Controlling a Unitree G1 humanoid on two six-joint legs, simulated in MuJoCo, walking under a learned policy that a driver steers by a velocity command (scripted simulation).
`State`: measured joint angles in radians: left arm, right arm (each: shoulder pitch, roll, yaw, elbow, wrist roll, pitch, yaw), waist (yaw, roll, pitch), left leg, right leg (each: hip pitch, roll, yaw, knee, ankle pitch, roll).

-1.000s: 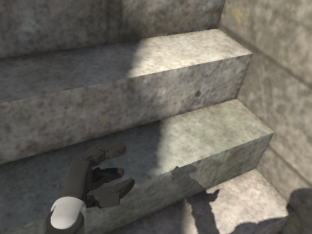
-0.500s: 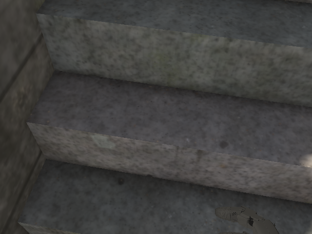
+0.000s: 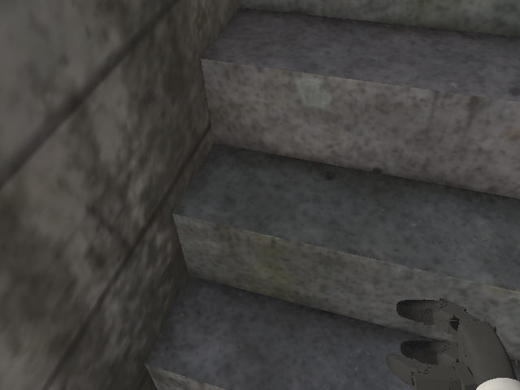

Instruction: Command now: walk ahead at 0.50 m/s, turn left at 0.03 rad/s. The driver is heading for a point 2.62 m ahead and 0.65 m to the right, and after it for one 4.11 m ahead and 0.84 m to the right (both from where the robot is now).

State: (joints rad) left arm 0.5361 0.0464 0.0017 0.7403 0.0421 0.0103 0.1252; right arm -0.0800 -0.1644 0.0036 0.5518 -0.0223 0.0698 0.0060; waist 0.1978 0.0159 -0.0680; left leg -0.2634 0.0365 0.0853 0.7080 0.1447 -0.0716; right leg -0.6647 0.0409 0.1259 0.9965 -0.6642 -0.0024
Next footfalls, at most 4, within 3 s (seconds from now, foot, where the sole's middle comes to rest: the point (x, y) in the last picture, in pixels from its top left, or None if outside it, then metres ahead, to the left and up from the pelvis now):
0.18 left None -0.33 0.08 -1.11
0.20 right None -0.06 0.00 -0.92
0.40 left None -0.23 0.36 -1.13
0.66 right None -0.50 -0.05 -1.36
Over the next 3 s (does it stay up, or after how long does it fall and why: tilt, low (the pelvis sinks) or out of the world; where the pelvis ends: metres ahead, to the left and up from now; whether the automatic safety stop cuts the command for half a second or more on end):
stays up -0.15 -0.23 -0.29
